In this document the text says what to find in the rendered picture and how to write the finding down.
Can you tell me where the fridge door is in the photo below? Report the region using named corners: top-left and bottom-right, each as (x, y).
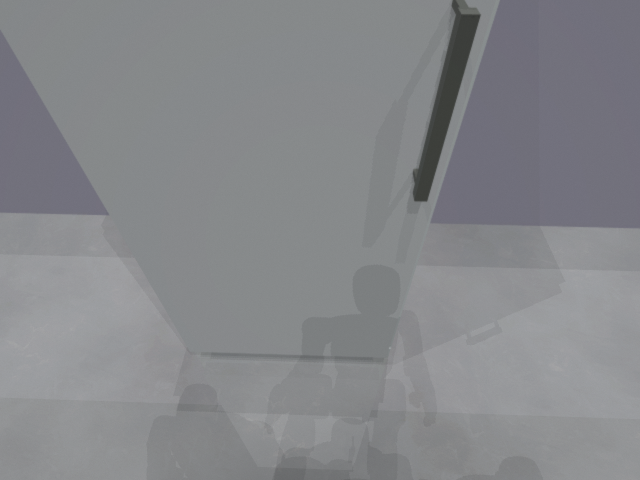
top-left (0, 0), bottom-right (496, 358)

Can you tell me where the handle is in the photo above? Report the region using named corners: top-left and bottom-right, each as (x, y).
top-left (413, 0), bottom-right (481, 202)

